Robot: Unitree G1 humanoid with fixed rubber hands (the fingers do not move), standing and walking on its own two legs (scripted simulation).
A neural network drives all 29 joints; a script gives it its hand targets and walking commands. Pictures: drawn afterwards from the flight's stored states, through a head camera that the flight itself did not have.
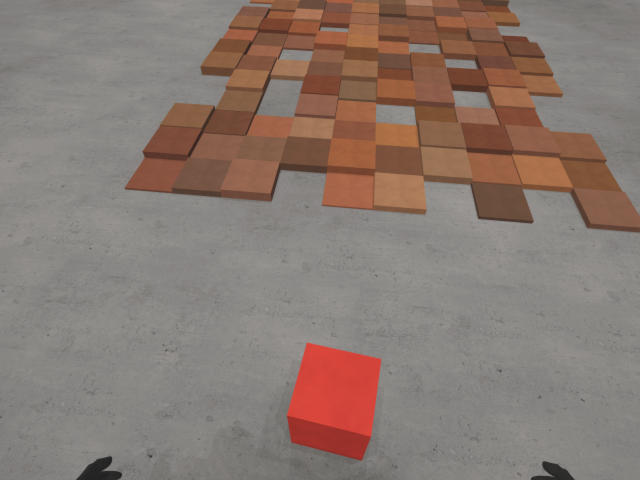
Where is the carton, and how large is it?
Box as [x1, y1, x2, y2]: [287, 343, 380, 460]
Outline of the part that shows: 307,343 287,413 291,441 361,460 371,433 380,359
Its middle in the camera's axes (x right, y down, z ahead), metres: +0.04 +0.47 +1.10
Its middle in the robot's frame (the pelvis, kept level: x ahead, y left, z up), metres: +0.43 -0.03 -0.66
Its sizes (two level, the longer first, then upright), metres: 0.210 0.200 0.250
